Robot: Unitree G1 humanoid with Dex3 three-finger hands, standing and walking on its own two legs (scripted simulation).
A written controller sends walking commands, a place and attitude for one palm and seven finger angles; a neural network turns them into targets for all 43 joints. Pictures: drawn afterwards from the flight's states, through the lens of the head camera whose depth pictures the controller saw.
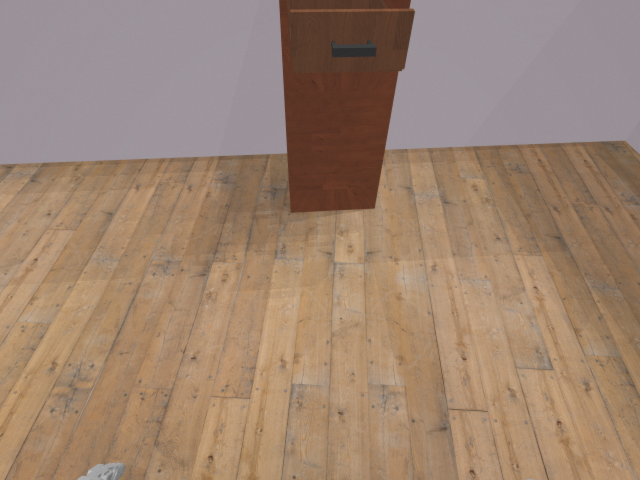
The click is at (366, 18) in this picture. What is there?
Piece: drawer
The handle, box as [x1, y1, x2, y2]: [331, 40, 376, 56]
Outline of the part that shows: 376,47 374,44 371,43 370,40 367,41 366,44 336,45 334,41 331,41 332,56 375,56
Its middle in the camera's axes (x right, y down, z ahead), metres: +0.09 -0.53 +1.08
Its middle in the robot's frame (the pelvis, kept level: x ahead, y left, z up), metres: +1.17 -0.02 +0.03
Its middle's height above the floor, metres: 0.80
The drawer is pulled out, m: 0.13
